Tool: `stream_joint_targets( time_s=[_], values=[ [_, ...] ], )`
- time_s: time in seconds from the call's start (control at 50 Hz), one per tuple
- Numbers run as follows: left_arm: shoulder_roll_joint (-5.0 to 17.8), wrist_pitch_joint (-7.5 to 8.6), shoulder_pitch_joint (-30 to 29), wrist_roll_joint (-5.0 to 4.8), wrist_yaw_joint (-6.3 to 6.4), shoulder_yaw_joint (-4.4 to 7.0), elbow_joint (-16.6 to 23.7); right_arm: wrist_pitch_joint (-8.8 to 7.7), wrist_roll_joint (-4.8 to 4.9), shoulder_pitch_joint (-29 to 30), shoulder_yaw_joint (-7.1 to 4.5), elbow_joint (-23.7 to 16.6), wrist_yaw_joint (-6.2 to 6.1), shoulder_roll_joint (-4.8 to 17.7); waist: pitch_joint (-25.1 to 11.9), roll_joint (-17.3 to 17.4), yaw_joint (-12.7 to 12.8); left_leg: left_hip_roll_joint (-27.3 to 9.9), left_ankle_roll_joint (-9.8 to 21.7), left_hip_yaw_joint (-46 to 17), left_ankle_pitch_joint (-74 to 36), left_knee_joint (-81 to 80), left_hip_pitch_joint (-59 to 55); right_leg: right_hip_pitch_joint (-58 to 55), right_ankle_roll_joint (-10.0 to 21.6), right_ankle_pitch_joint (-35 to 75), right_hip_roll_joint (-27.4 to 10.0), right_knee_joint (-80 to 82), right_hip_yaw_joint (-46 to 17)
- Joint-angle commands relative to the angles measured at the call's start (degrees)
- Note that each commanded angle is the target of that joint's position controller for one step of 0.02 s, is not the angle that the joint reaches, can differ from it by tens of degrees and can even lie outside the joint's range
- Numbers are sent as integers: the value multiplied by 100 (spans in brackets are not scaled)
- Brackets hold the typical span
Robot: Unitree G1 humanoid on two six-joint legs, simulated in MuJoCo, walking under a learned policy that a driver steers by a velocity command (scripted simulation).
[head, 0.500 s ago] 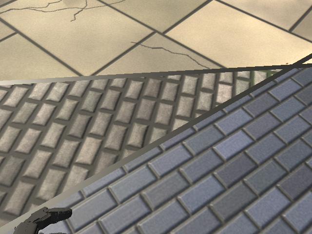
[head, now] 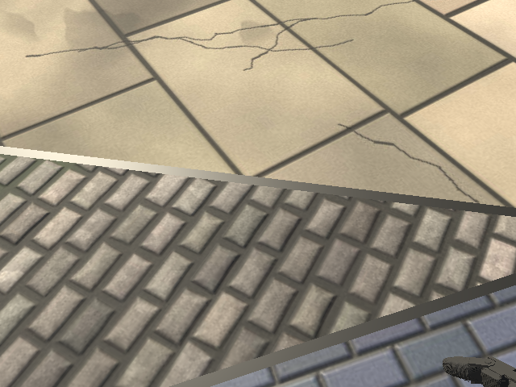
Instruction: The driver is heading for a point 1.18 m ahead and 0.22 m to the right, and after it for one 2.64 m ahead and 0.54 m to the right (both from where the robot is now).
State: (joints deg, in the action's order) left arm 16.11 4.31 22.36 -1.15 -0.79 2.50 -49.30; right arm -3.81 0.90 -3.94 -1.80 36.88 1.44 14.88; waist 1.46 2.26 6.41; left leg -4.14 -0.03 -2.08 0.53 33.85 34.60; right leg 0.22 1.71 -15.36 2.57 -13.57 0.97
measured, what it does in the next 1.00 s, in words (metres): walks ahead, turning right: left foot, then right foot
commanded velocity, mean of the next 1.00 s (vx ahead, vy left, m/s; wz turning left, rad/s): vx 0.50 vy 0.00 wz -0.34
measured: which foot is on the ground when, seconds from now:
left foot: up 0.00-0.08, down 0.10-0.62, up 0.64-1.00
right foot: down 0.00-0.12, up 0.14-0.60, down 0.62-1.00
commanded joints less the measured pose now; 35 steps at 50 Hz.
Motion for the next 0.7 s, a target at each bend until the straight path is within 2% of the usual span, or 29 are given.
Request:
stream_joint_targets(
  time_s=[0.02,0.04,0.06,0.08,0.1,0.12,0.14,0.16,0.18,0.2,0.22,0.26,0.3,0.34,0.42,0.48,0.52,0.54,0.58,0.6,0.62,0.64,0.66,0.68,0.7],
  values=[
    [1060,-29,92,-37,46,244,161,-138,33,636,-115,-597,82,436,190,-701,-159,156,165,124,164,-365,-156,-65,836,2105,-1656,159,-866],
    [1112,-62,64,-37,63,260,141,-147,27,530,-145,-579,95,509,124,-731,-271,211,251,161,333,-471,-383,-178,779,2470,-1694,-17,-851],
    [1155,-89,5,-49,76,268,137,-162,-1,215,-209,-507,84,625,-56,-735,-505,338,358,250,398,-652,-998,-126,697,3232,-1619,-437,-800],
    [1107,-107,-48,-48,84,238,145,-164,-30,-519,-336,-291,42,840,-506,-634,-908,440,515,333,285,-833,-2114,120,567,3844,-1370,-1269,-625],
    [887,-84,-147,42,87,136,279,-152,-105,-1525,-460,-90,-27,1175,-1274,-404,-1364,-209,809,-267,149,-564,-3797,1083,370,3046,-1098,-2636,-463],
    [230,16,433,92,70,-73,452,-97,-191,-2089,-592,-1,-73,1748,-2167,998,-1249,-1784,1609,-2643,802,-728,-5955,3363,-59,66,-213,-4871,-65],
    [548,103,351,-9,56,-5,352,-64,-144,-2212,-479,34,-71,1284,-2393,1058,-1378,-2014,1752,-3735,1528,-1381,-5797,4015,-62,-1771,-148,-5705,-799],
    [954,124,-115,-154,39,138,477,-66,-103,-1865,-377,68,-75,1025,-1400,676,-1326,-1804,1482,-2886,1718,-1543,-5026,4409,-27,-1410,-434,-5976,-854],
    [917,110,-410,-154,44,141,550,-74,-87,-1482,-317,61,-71,850,-882,462,-1149,-1544,1312,-2154,1546,-1722,-4256,4338,-33,-916,-688,-5800,-687],
    [842,66,-544,-81,57,155,565,-100,-97,-1153,-262,85,-47,663,-483,340,-978,-1307,1222,-1653,1294,-1974,-3596,4186,-76,-554,-835,-5520,-636],
    [760,-18,-439,-48,72,182,523,-158,-129,-930,-234,103,-31,550,-298,465,-776,-1124,1131,-1216,1019,-2209,-3093,3851,-113,-256,-981,-5321,-680],
    [494,-166,-241,-58,77,153,446,-264,-158,-741,-264,203,-18,525,-181,425,-580,-1030,1145,-676,495,-2525,-2566,3486,-205,63,-1021,-5247,-661],
    [429,-240,-390,-43,96,165,530,-329,-190,-728,-310,332,-42,616,-38,261,-528,-1030,1158,-224,6,-2662,-2472,3683,-276,457,-1029,-5024,-748],
    [395,-238,-659,-19,80,166,642,-335,-206,-822,-340,463,-89,687,48,149,-579,-998,1142,151,-316,-2696,-2629,3925,-308,1018,-1011,-4486,-811],
    [242,-175,-1391,6,-76,90,881,-273,-156,-977,-385,622,-172,894,234,5,-839,-917,987,813,-449,-2768,-2830,3747,-219,1991,-919,-3113,-394],
    [205,-176,-1944,4,-180,52,1162,-167,-82,-1302,-438,805,-201,1038,421,-89,-1050,-1122,949,996,-576,-2647,-3420,3960,-75,1872,-882,-2549,-194],
    [250,-181,-2158,1,-247,61,1341,-68,-20,-1422,-471,896,-209,1110,455,-57,-1076,-1245,879,1096,-960,-2397,-3883,4081,59,1475,-819,-2335,-46],
    [288,-186,-2183,0,-277,80,1413,-18,3,-1419,-488,916,-218,1159,413,-10,-1027,-1280,824,1170,-1470,-2186,-4043,3989,147,1211,-733,-2261,71],
    [472,-219,-1902,2,-301,181,1464,73,30,-1326,-532,891,-262,1327,55,216,-767,-1259,687,1339,-3423,-1387,-4210,3303,371,601,-355,-2269,433],
    [653,-237,-1377,-11,-289,290,1373,127,38,-1271,-544,871,-286,1385,-277,275,-451,-1185,606,1424,-4156,-578,-4134,2595,519,395,-106,-2239,573],
    [946,-250,-472,-26,-224,470,1153,154,58,-1186,-515,838,-310,1348,-749,164,54,-964,418,1569,-4007,636,-3608,1249,738,708,134,-1851,558],
    [1471,-321,350,-38,-90,662,983,100,-82,-1329,-399,728,-318,1075,-1288,-572,318,-675,147,1570,-1907,2438,-2121,-520,1099,835,-629,-1725,-763],
    [1929,-259,53,-58,-81,684,1082,-78,-225,-1810,-156,428,-220,295,-1788,-1766,-430,604,-177,776,3302,4237,340,-2140,2180,-224,-1947,-1046,-4101],
    [1416,-178,205,-22,-111,541,1209,-295,-8,-1136,-230,380,-131,812,-2149,-1005,57,497,-57,-348,3342,4664,934,-2304,2167,-605,-2143,-401,-4726],
    [1152,-106,11,17,-120,463,1163,-402,169,-659,-280,203,-89,994,-1330,-786,59,252,72,-324,2771,4467,1301,-1727,1903,-158,-1985,-310,-3872]
  ],
)
Next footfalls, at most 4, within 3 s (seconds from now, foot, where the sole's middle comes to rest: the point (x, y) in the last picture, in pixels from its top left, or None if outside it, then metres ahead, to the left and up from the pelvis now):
0.10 left None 0.23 0.14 -0.78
0.62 right None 0.48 -0.14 -0.78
1.16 left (326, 260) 0.84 -0.06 -0.78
1.64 right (407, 205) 1.07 -0.31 -0.78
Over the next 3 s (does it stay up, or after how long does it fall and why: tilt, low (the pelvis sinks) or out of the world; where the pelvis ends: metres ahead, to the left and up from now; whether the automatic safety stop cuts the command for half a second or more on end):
stays up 1.64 -0.28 0.00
